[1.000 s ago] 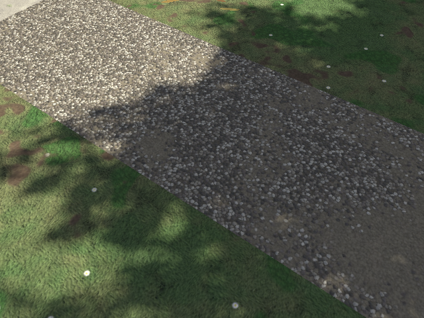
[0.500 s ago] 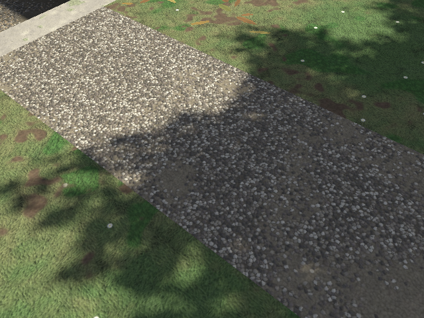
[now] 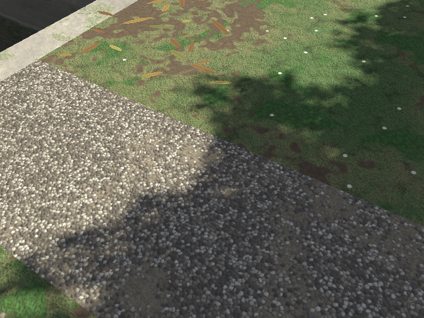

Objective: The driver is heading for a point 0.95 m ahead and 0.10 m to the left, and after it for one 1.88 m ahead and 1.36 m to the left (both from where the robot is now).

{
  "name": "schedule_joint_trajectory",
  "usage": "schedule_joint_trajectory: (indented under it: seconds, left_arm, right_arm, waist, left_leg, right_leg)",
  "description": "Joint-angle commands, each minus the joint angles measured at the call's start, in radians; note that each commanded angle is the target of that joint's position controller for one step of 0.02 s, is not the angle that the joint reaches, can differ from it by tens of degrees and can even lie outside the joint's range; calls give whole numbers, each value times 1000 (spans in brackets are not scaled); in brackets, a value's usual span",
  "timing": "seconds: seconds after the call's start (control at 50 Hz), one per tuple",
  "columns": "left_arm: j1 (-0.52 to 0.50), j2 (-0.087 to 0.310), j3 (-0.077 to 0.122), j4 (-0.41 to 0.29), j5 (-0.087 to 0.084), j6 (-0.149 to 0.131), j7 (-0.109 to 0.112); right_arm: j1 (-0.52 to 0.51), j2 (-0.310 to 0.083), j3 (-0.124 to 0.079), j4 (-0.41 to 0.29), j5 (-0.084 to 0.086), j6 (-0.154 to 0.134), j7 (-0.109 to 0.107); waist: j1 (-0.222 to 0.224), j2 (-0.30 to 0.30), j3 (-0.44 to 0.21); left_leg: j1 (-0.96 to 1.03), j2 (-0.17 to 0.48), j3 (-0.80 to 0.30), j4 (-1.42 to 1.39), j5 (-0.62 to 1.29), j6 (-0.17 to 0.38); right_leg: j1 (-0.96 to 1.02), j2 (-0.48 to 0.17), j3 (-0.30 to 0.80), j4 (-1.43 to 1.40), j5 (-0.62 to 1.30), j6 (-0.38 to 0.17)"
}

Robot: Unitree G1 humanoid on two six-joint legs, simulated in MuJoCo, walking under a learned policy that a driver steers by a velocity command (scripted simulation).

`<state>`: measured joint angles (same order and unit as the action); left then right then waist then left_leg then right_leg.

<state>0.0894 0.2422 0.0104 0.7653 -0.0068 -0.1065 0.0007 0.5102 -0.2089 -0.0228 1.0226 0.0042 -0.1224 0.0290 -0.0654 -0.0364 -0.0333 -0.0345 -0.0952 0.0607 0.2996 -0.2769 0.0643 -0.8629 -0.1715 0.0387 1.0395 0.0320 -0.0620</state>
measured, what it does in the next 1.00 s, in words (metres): walks ahead, turning left: right foot, then left foot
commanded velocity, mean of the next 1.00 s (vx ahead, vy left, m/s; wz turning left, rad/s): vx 0.92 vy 0.00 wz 0.51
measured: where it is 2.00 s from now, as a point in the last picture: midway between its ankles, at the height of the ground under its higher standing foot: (173, 200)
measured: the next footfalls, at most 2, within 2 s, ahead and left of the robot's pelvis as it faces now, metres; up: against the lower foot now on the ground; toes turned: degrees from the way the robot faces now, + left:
right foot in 0.20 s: +0.44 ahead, -0.14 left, +0.00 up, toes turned -2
left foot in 0.72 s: +0.86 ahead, +0.09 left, +0.00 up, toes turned +19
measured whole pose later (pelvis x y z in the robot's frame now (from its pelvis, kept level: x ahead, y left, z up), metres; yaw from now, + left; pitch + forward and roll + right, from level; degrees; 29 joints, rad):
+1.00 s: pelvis +0.87 +0.06 +0.00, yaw +34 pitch +2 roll -1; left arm -0.07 0.25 0.02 0.54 0.02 -0.13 0.01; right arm 0.40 -0.23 -0.06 0.77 0.03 -0.03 -0.02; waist -0.08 -0.02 0.05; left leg -0.20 -0.20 -0.21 0.48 -0.27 0.14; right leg -0.69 -0.02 0.19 0.73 -0.07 0.05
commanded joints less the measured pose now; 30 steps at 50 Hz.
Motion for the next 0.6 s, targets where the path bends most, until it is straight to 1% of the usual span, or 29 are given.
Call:
schedule_joint_trajectory:
  seconds: [0.02,0.06,0.1,0.12,0.14,0.16,0.18,0.2,0.22,0.24,0.26,0.28,0.3,0.32,0.34,0.36,0.38,0.4,0.42,0.44,0.46,0.48,0.5,0.54,0.56,0.58,0.6]
  left_arm:
    - [-93,29,-2,-67,-4,-20,-15]
    - [-178,29,-3,-96,-19,-29,-33]
    - [-240,35,-2,-127,-25,-35,-53]
    - [-245,46,3,-139,-26,-38,-62]
    - [-218,70,14,-144,-28,-39,-66]
    - [-150,103,29,-138,-32,-34,-62]
    - [-10,149,50,-115,-43,-27,-55]
    - [233,196,73,-52,-46,-15,-41]
    - [444,279,93,6,-17,-1,-26]
    - [488,289,100,27,-10,-11,-39]
    - [467,177,76,48,-1,-14,-36]
    - [399,122,63,43,13,-16,-32]
    - [321,110,60,45,26,-26,-40]
    - [254,78,52,44,33,-39,-45]
    - [211,49,43,51,41,-45,-48]
    - [184,32,40,62,30,-45,-53]
    - [175,35,42,74,15,-44,-53]
    - [172,49,45,86,9,-45,-51]
    - [182,63,49,94,14,-47,-47]
    - [188,73,51,100,21,-49,-40]
    - [188,74,50,101,26,-49,-33]
    - [200,80,50,103,30,-52,-25]
    - [223,84,48,107,31,-54,-16]
    - [269,102,45,116,32,-53,-1]
    - [293,113,44,120,30,-48,6]
    - [305,131,45,123,28,-41,12]
    - [302,148,47,118,28,-34,19]
  right_arm:
    - [-64,-134,-12,-89,15,-32,-23]
    - [-11,-157,-13,-76,21,-22,-32]
    - [24,-168,-15,-67,19,-1,-37]
    - [24,-178,-17,-67,14,10,-38]
    - [18,-195,-21,-70,2,20,-38]
    - [13,-214,-26,-69,-16,31,-38]
    - [-4,-229,-31,-69,-38,45,-37]
    - [-61,-225,-27,-86,-47,56,-37]
    - [-37,-145,-6,-129,-49,47,-34]
    - [102,19,39,-115,2,3,-10]
    - [-1,-116,10,-135,47,-30,-9]
    - [-153,-153,1,-184,83,-40,-11]
    - [-228,-125,9,-214,69,-41,-16]
    - [-242,-114,0,-217,51,-28,-20]
    - [-195,-100,-3,-210,49,-3,-16]
    - [-163,-86,-7,-198,50,20,-16]
    - [-151,-74,-8,-195,52,39,-16]
    - [-167,-67,-8,-201,51,53,-18]
    - [-202,-69,-9,-213,46,61,-20]
    - [-240,-72,-10,-229,42,65,-22]
    - [-275,-78,-12,-244,39,65,-23]
    - [-312,-80,-13,-260,36,60,-21]
    - [-346,-85,-15,-271,32,55,-16]
    - [-415,-81,-14,-297,30,44,0]
    - [-451,-78,-13,-313,31,38,11]
    - [-491,-72,-11,-335,32,33,24]
    - [-508,-79,-14,-351,33,28,38]
  waist:
    - [30,23,170]
    - [2,25,200]
    - [-11,37,222]
    - [0,55,214]
    - [28,87,175]
    - [74,135,108]
    - [157,189,11]
    - [285,208,-111]
    - [300,40,-292]
    - [197,-340,-480]
    - [231,-252,-383]
    - [223,-153,-202]
    - [177,45,-103]
    - [124,83,-50]
    - [72,45,-23]
    - [47,20,4]
    - [32,3,38]
    - [27,-4,77]
    - [36,4,108]
    - [41,9,135]
    - [46,11,155]
    - [57,6,168]
    - [72,18,173]
    - [99,45,187]
    - [111,54,195]
    - [117,48,205]
    - [108,40,201]
  left_leg:
    - [-262,225,-123,-257,163,140]
    - [-145,254,-107,-280,190,133]
    - [25,291,-94,-252,277,124]
    - [102,309,-87,-211,414,116]
    - [169,325,-82,-141,648,107]
    - [232,335,-79,-37,909,96]
    - [265,335,-71,138,1139,89]
    - [131,306,-35,427,1180,63]
    - [-230,225,-36,824,835,47]
    - [-579,12,-163,1187,-91,2]
    - [-699,76,-252,1226,-112,60]
    - [-754,120,-224,1233,-93,75]
    - [-727,160,-214,1164,-42,76]
    - [-675,205,-219,1087,16,72]
    - [-613,239,-231,1060,48,64]
    - [-586,256,-230,1032,55,54]
    - [-594,269,-224,1015,57,45]
    - [-626,277,-219,1001,84,37]
    - [-669,277,-219,981,138,29]
    - [-707,272,-219,935,199,23]
    - [-724,259,-207,870,265,19]
    - [-730,247,-183,800,335,15]
    - [-739,235,-148,744,399,14]
    - [-748,212,-91,632,507,29]
    - [-761,197,-62,576,525,39]
    - [-764,190,-36,513,531,50]
    - [-733,169,3,452,519,63]
  right_leg:
    - [179,26,-53,-260,234,15]
    - [195,55,-64,-410,258,13]
    - [151,80,-70,-514,203,2]
    - [153,102,-83,-544,149,-10]
    - [195,138,-105,-543,81,-27]
    - [267,176,-124,-514,1,-47]
    - [404,210,-138,-479,-76,-75]
    - [705,203,-126,-464,-91,-105]
    - [1129,-6,171,-419,-339,-168]
    - [1419,-210,778,-655,-793,-329]
    - [1381,-167,846,-786,-851,-253]
    - [1229,-156,629,-770,-682,-206]
    - [1036,-131,501,-793,-508,-177]
    - [890,-99,390,-808,-412,-158]
    - [785,-83,318,-829,-369,-149]
    - [724,-67,245,-856,-331,-138]
    - [679,-58,171,-880,-292,-123]
    - [644,-52,107,-900,-236,-106]
    - [632,-42,45,-914,-167,-92]
    - [625,-28,-15,-925,-105,-78]
    - [617,-3,-79,-935,-58,-59]
    - [618,10,-122,-946,-25,-48]
    - [642,17,-158,-956,4,-38]
    - [712,16,-215,-961,72,-7]
    - [768,10,-238,-955,131,10]
    - [816,-7,-252,-943,185,27]
    - [859,-10,-279,-916,318,49]
Keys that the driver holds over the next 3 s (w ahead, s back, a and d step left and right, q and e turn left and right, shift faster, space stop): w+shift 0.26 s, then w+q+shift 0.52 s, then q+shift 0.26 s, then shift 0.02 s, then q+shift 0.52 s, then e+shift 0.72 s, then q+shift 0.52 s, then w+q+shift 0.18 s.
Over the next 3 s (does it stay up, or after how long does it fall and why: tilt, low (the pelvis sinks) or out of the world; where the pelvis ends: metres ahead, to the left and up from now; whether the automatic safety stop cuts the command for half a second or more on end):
stays up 1.11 0.18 0.00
